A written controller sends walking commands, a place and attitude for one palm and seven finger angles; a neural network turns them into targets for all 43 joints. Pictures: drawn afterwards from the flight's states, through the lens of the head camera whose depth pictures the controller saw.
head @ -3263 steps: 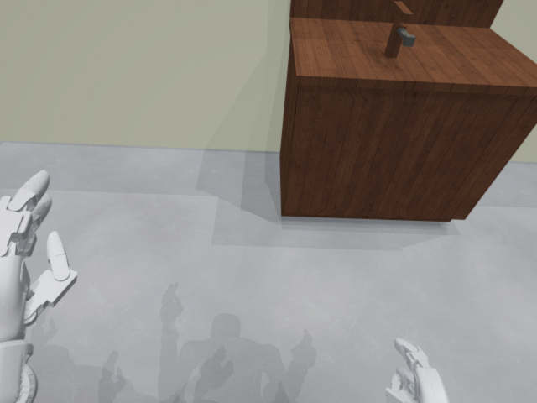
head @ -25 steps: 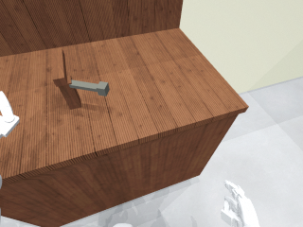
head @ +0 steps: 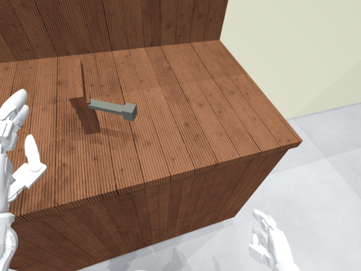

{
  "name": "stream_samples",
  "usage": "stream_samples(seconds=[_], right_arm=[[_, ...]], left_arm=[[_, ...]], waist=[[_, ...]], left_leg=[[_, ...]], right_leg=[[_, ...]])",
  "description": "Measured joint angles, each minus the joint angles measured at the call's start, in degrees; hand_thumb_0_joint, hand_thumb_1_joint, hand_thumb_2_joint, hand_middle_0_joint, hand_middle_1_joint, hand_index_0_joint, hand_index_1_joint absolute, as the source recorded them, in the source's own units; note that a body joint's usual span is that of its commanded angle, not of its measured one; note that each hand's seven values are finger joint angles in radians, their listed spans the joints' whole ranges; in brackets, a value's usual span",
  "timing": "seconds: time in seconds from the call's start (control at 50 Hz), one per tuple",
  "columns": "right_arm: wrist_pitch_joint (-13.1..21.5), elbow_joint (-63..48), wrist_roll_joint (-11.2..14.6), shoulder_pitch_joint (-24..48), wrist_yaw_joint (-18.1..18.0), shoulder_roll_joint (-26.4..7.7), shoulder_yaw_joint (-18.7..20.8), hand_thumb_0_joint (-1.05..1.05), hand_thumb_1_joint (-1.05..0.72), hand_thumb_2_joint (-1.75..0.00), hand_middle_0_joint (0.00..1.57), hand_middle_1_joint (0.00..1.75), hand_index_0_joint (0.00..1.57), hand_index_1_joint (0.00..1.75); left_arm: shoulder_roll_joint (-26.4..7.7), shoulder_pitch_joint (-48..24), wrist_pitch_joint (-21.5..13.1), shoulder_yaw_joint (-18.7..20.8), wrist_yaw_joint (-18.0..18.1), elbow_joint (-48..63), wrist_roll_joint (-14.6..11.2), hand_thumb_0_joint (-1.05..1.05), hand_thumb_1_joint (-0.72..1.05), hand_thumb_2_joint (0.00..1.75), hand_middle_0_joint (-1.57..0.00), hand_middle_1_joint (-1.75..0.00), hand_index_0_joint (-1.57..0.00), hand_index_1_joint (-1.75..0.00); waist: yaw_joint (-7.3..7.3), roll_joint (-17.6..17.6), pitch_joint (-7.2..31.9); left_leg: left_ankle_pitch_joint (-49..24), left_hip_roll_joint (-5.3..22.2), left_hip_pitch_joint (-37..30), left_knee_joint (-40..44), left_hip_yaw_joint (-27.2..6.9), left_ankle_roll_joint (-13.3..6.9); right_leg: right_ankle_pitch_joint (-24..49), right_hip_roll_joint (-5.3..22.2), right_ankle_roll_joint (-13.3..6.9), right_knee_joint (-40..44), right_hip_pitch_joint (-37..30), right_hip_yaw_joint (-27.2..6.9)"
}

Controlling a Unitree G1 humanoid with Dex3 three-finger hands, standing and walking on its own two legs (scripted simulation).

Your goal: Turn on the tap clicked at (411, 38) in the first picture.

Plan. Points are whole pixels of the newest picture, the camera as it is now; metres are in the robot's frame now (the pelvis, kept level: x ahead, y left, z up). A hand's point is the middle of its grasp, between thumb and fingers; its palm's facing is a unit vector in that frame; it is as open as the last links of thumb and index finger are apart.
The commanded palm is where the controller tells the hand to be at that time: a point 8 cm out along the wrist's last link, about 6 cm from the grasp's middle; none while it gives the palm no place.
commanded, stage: shuffle to correct the standing spot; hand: left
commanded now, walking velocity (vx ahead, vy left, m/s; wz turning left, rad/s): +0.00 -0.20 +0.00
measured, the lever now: (129, 111) +0.42 +0.17 +0.10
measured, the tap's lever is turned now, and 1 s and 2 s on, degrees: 59 59 59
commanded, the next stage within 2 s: come to a stop and stand still in 0.48 s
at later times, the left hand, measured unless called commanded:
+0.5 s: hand (73, 179) +0.21 +0.20 +0.16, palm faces +0.34 -0.84 -0.42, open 7.4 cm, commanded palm +0.15 +0.24 +0.18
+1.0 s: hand (66, 181) +0.21 +0.22 +0.15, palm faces +0.28 -0.87 -0.40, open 7.4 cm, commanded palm +0.16 +0.27 +0.18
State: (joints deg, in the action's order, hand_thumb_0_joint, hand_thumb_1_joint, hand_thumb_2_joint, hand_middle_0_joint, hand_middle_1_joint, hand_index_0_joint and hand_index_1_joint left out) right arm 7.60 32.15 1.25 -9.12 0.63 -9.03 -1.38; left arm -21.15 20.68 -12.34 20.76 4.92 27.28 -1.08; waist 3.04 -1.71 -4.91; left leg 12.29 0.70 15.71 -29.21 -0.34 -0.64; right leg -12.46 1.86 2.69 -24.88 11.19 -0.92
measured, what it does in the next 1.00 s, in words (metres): stands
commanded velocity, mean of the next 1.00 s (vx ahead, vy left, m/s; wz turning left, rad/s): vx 0.00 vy -0.11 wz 0.00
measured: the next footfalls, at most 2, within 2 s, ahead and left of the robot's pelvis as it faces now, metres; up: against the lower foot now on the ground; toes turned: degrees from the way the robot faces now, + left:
none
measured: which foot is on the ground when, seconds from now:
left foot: down 0.00-1.00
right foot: down 0.00-1.00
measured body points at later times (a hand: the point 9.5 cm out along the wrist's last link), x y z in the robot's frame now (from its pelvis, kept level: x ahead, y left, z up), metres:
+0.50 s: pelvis +0.00 -0.05 -0.01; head +0.03 -0.03 +0.44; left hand +0.19 +0.25 +0.18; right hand +0.18 -0.28 -0.08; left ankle +0.04 +0.11 -0.74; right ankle +0.01 -0.16 -0.74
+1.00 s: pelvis +0.00 -0.01 +0.00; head +0.01 +0.00 +0.44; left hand +0.19 +0.26 +0.17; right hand +0.18 -0.23 -0.07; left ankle +0.04 +0.11 -0.74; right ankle +0.01 -0.16 -0.74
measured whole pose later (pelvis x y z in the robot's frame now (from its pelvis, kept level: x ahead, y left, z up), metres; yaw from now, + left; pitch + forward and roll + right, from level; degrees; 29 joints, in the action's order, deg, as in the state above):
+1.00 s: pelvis +0.00 -0.01 +0.00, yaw -1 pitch -2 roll -1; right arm 8.5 32.7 1.0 -10.6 0.0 -10.8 -0.2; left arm -20.2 26.9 -12.0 18.4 3.4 26.3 -2.3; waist 0.0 0.2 -4.0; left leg 13.6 1.6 16.5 -32.0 0.5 -0.1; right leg -14.0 0.9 2.4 -28.8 12.9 -1.6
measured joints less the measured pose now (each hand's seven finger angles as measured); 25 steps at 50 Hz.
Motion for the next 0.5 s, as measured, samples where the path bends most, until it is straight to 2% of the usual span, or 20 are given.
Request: stream_samples(seconds=[0.14, 0.26, 0.38, 0.5], right_arm=[[-1.20, -1.80, 0.08, 0.56, 0.24, 0.34, -0.05, 0.01, -0.90, -0.90, 0.20, 0.30, 0.20, 0.30], [-1.75, -1.88, 0.14, 0.05, -0.03, -0.98, 1.25, 0.01, -0.90, -0.90, 0.20, 0.30, 0.20, 0.30], [-2.80, -1.91, 0.43, -0.81, -0.61, -2.56, 2.51, 0.01, -0.90, -0.90, 0.20, 0.30, 0.20, 0.30], [-3.36, -0.79, 0.63, -2.22, -1.52, -3.47, 3.08, 0.01, -0.90, -0.90, 0.20, 0.30, 0.20, 0.30]], left_arm=[[-0.11, 0.01, 2.74, 0.03, -0.78, -0.48, -0.95, 0.01, 0.89, 0.89, -0.21, -0.30, -0.21, -0.31], [-0.97, 0.97, 2.50, 0.59, -1.16, 4.31, -1.70, 0.01, 0.89, 0.89, -0.21, -0.30, -0.21, -0.31], [-2.30, 2.84, 2.39, 1.71, -1.50, 3.94, -2.37, 0.01, 0.89, 0.89, -0.21, -0.30, -0.21, -0.31], [-1.59, 4.94, 3.52, 1.39, -1.35, 2.27, -3.35, 0.01, 0.89, 0.89, -0.21, -0.30, -0.21, -0.31]], waist=[[-0.05, 0.48, -1.15], [-0.23, 0.56, -2.06], [-1.30, 2.16, -1.41], [-2.20, 2.57, -0.40]], left_leg=[[0.51, 1.94, 0.67, -0.96, -1.38, 1.45], [0.93, 3.05, 0.82, -1.78, -2.14, 2.56], [1.06, 3.95, 1.32, -2.55, -2.76, 3.46], [2.31, 4.12, 2.49, -4.77, -2.82, 2.58]], right_leg=[[0.24, -2.02, -0.96, 0.72, -0.32, 1.21], [-0.40, -3.18, -2.03, -0.43, -0.08, 1.84], [-0.89, -4.12, -2.95, -1.74, 0.60, 2.36], [-2.34, -4.36, -3.68, -4.85, 2.23, 2.44]])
